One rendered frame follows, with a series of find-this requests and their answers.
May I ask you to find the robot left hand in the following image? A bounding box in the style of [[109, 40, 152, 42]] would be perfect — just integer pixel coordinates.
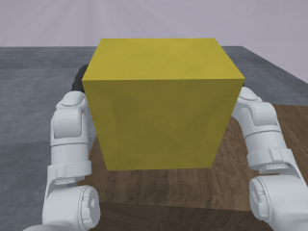
[[71, 64, 89, 93]]

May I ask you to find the right robot upper arm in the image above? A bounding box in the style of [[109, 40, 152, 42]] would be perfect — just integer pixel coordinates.
[[249, 174, 308, 231]]

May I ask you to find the right robot forearm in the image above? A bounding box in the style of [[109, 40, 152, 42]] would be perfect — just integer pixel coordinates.
[[231, 87, 308, 191]]

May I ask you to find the left robot upper arm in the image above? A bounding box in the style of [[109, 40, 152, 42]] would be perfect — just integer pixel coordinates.
[[23, 185, 101, 231]]

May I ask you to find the carton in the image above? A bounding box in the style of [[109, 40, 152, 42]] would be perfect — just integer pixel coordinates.
[[81, 38, 245, 170]]

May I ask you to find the left robot forearm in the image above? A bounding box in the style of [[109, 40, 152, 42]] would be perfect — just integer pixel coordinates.
[[42, 90, 92, 224]]

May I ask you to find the pedestal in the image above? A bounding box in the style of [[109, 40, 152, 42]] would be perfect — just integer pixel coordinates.
[[75, 104, 308, 231]]

